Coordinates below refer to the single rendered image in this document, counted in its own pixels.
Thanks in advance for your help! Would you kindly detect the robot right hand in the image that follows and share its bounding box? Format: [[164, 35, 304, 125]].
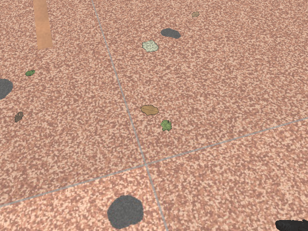
[[275, 219, 308, 231]]

